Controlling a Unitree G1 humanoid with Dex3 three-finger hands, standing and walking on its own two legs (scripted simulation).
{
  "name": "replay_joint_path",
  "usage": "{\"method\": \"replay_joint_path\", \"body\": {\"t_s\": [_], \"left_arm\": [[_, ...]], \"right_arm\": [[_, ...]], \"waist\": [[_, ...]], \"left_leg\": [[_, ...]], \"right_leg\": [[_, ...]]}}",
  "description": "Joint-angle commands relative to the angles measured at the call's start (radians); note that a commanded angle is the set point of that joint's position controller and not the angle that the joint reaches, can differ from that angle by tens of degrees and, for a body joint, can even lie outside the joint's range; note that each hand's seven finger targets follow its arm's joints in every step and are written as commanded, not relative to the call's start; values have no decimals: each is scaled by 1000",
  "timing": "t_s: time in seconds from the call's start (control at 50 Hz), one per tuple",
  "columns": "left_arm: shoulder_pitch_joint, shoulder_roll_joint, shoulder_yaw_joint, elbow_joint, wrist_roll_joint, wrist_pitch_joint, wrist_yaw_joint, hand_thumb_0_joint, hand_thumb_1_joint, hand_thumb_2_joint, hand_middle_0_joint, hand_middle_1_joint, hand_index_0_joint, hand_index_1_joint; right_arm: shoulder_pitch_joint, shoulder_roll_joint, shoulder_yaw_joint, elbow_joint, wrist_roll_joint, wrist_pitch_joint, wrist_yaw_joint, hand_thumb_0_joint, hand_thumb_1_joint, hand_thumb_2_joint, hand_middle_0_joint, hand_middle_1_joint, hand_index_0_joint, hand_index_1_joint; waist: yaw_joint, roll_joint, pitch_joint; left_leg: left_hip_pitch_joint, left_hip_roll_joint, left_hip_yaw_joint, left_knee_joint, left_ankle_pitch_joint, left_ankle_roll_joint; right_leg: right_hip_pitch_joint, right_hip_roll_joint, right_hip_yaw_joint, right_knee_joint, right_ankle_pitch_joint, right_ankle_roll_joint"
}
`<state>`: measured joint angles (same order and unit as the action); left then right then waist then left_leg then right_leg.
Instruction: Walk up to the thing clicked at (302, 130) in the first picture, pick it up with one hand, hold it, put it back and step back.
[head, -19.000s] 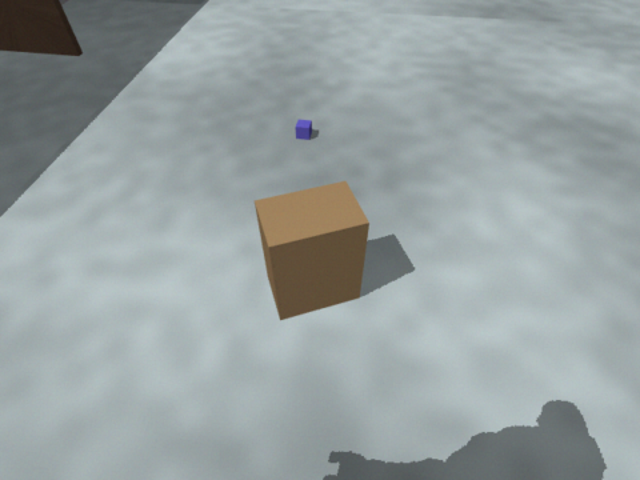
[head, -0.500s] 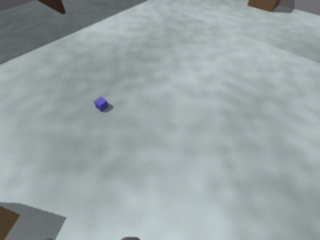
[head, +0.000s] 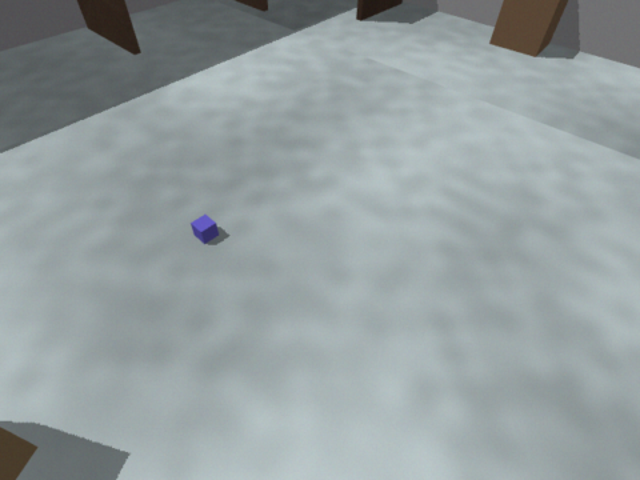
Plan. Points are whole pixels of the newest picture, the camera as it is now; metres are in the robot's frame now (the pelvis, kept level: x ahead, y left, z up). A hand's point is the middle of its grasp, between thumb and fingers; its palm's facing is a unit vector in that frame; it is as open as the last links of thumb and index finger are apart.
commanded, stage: stand
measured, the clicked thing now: (205, 229) +1.16 +0.54 -0.74
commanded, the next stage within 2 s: none
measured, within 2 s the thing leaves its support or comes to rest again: neither
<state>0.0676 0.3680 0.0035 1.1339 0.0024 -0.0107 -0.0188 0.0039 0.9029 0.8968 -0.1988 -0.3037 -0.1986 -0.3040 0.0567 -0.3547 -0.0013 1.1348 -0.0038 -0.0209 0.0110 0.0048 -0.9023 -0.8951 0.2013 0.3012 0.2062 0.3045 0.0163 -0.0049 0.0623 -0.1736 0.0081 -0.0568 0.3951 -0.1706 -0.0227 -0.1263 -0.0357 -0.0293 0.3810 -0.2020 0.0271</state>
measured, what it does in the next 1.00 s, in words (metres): stands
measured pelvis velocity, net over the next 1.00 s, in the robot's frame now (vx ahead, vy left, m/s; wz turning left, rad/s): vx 0.01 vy -0.01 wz -0.01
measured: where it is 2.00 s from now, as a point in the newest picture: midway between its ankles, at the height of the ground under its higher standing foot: outside the picture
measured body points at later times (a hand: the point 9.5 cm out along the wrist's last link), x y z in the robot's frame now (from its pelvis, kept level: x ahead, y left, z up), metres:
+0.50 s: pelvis +0.00 -0.01 +0.00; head +0.01 -0.01 +0.45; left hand +0.07 +0.30 -0.13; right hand +0.07 -0.31 -0.13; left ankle +0.03 +0.13 -0.74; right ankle +0.01 -0.14 -0.74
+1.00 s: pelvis +0.01 -0.01 +0.00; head +0.02 -0.02 +0.45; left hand +0.09 +0.29 -0.13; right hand +0.09 -0.32 -0.13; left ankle +0.03 +0.13 -0.74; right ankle +0.01 -0.14 -0.74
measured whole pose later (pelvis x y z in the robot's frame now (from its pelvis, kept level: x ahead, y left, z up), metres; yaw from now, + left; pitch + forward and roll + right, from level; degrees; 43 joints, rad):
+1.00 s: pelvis +0.01 -0.01 +0.00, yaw +0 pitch -2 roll +0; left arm 0.10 0.36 0.01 1.14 0.01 -0.01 -0.02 0.00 0.90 0.90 -0.20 -0.30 -0.20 -0.30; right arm 0.09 -0.36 0.01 1.15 0.00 -0.01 0.01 0.00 -0.90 -0.90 0.20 0.30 0.21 0.30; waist 0.01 0.01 0.05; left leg -0.14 0.03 -0.06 0.34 -0.16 -0.04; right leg -0.10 -0.01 -0.03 0.33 -0.19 0.01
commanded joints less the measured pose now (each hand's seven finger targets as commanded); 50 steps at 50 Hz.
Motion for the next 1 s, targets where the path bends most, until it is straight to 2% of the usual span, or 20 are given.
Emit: {"method": "replay_joint_path", "body": {"t_s": [0.0, 0.02, 0.08, 0.16, 0.22, 0.24, 0.32, 0.38, 0.4, 0.56, 0.64, 0.72, 0.74, 0.82, 0.92, 0.98], "left_arm": [[-49, 209, 37, -39, 3, -26, 20, 0, 900, 900, -200, -300, -200, -300], [-50, 207, 36, -36, 2, -26, 20, 0, 900, 900, -200, -300, -200, -300], [-48, 216, 37, -30, 5, -27, 21, 0, 900, 900, -200, -300, -200, -300], [-40, 213, 35, -31, 3, -26, 21, 0, 900, 900, -200, -300, -200, -300], [-35, 221, 37, -33, 4, -26, 23, 0, 900, 900, -200, -300, -200, -300], [-34, 217, 36, -31, 4, -26, 22, 0, 900, 900, -200, -300, -200, -300], [-21, 214, 35, -30, 5, -23, 22, 0, 900, 900, -200, -300, -200, -300], [-19, 213, 35, -33, 4, -20, 21, 0, 900, 900, -200, -300, -200, -300], [-8, 212, 35, -32, 4, -20, 20, 0, 900, 900, -200, -300, -200, -300], [-12, 214, 39, -40, 3, -23, 22, 0, 900, 900, -200, -300, -200, -300], [-10, 208, 38, -41, 2, -21, 22, 0, 900, 900, -200, -300, -200, -300], [-14, 215, 39, -42, 4, -18, 22, 0, 900, 900, -200, -300, -200, -300], [-13, 208, 38, -42, 4, -17, 21, 0, 900, 900, -200, -300, -200, -300], [-12, 212, 40, -44, 3, -21, 22, 0, 900, 900, -200, -300, -200, -300], [-10, 208, 42, -46, 3, -19, 23, 0, 900, 900, -200, -300, -200, -300], [-18, 208, 42, -48, 5, -19, 23, 0, 900, 900, -200, -300, -200, -300]], "right_arm": [[-65, -215, -43, -55, -2, -21, -14, 0, -900, -900, 200, 300, 200, 300], [-56, -220, -42, -51, 1, -19, -14, 0, -900, -900, 200, 300, 200, 300], [-54, -218, -45, -46, -2, -15, -12, 0, -900, -900, 200, 300, 200, 300], [-52, -218, -44, -39, -2, -13, -12, 0, -900, -900, 200, 300, 200, 300], [-46, -212, -43, -38, -1, -12, -12, 0, -900, -900, 200, 300, 200, 300], [-39, -216, -43, -35, -2, -13, -12, 0, -900, -900, 200, 300, 200, 300], [-37, -213, -43, -35, -5, -7, -11, 0, -900, -900, 200, 300, 200, 300], [-32, -218, -42, -33, -4, -8, -10, 0, -900, -900, 200, 300, 200, 300], [-26, -217, -41, -33, -4, -9, -10, 0, -900, -900, 200, 300, 200, 300], [-9, -212, -35, -33, -3, -11, -14, 0, -900, -900, 200, 300, 200, 300], [-14, -216, -33, -34, 0, -10, -16, 0, -900, -900, 200, 300, 200, 300], [-9, -211, -32, -33, -3, -5, -14, 0, -900, -900, 200, 300, 200, 300], [-11, -217, -32, -34, -3, -5, -14, 0, -900, -900, 200, 300, 200, 300], [-12, -215, -31, -37, -2, -8, -16, 0, -900, -900, 200, 300, 200, 300], [-13, -213, -28, -43, -2, -9, -17, 0, -900, -900, 200, 300, 200, 300], [-16, -212, -29, -48, -3, -6, -18, 0, -900, -900, 200, 300, 200, 300]], "waist": [[-5, 20, -102], [-13, 30, -92], [-13, 14, -87], [-12, 21, -78], [-13, -4, -101], [-17, 7, -91], [-13, 5, -63], [-12, 20, -66], [-11, 22, -63], [-14, 12, -104], [-15, 6, -96], [-17, -8, -78], [-17, 12, -68], [-14, 6, -92], [-11, 11, -90], [-15, 5, -80]], "left_leg": [[33, 111, -85, -92, 133, 37], [20, 108, -83, -98, 117, 37], [10, 105, -84, -113, 46, 35], [18, 105, -80, -116, 52, 31], [43, 108, -75, -109, 95, 33], [25, 106, -75, -110, 86, 33], [4, 102, -76, -123, -10, 34], [-4, 104, -82, -132, 4, 32], [3, 102, -82, -136, -20, 28], [25, 112, -70, -101, 145, 33], [46, 111, -66, -98, 151, 31], [35, 106, -64, -109, 79, 26], [24, 108, -64, -113, 75, 29], [41, 114, -63, -100, 155, 29], [39, 115, -61, -104, 158, 29], [37, 113, -62, -105, 126, 28]], "right_leg": [[30, -99, 94, -87, 69, -42], [31, -97, 95, -96, 64, -39], [24, -95, 92, -109, 16, -37], [16, -98, 95, -113, 17, -40], [17, -100, 94, -115, 42, -41], [23, -98, 96, -116, 50, -40], [-7, -95, 97, -125, -30, -41], [9, -93, 96, -114, -11, -44], [-10, -89, 96, -114, -33, -43], [43, -101, 95, -100, 95, -40], [25, -98, 93, -108, 107, -39], [3, -95, 96, -124, 31, -41], [10, -94, 96, -122, 42, -41], [31, -97, 95, -108, 110, -40], [45, -95, 90, -107, 118, -40], [26, -95, 89, -118, 81, -39]]}}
